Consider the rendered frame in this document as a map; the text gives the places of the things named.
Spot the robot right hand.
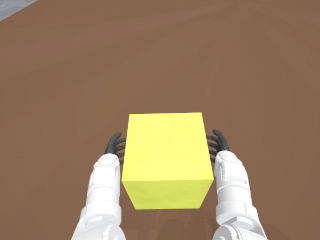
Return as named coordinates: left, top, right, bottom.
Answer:
left=206, top=129, right=230, bottom=163

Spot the carton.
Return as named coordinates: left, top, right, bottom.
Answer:
left=121, top=112, right=214, bottom=210

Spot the robot left hand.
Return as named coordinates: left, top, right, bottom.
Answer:
left=104, top=132, right=127, bottom=165

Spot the right robot forearm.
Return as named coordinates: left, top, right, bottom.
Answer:
left=214, top=150, right=268, bottom=240

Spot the robot right upper arm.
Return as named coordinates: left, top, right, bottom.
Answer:
left=212, top=224, right=266, bottom=240

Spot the robot left upper arm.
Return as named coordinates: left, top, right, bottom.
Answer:
left=72, top=223, right=126, bottom=240

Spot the left robot forearm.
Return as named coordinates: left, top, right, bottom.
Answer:
left=71, top=153, right=122, bottom=240

